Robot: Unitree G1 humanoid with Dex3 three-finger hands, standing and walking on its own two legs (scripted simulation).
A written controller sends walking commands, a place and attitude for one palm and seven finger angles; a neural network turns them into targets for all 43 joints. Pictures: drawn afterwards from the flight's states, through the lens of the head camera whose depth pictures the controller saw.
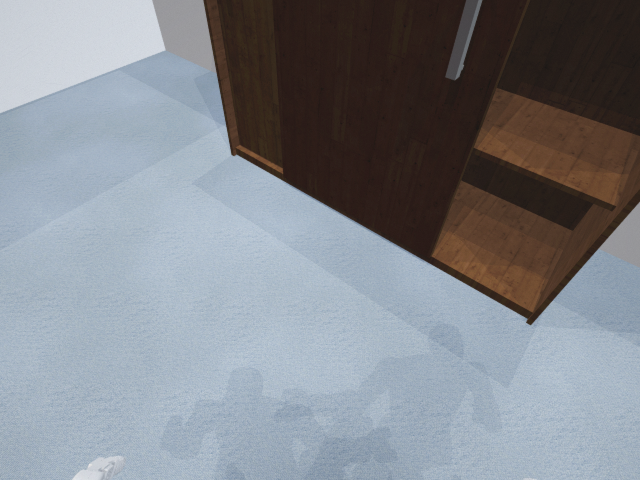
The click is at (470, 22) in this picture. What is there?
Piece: wardrobe's sliding door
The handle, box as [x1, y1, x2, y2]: [445, 0, 481, 80]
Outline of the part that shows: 481,0 466,0 447,68 445,76 454,80 459,76 460,70 463,66 462,63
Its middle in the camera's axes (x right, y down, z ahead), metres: +0.36 -0.52 +0.92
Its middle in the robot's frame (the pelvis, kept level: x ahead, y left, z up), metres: +1.07 -0.31 +0.14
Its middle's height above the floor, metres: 0.91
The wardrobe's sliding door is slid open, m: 0.41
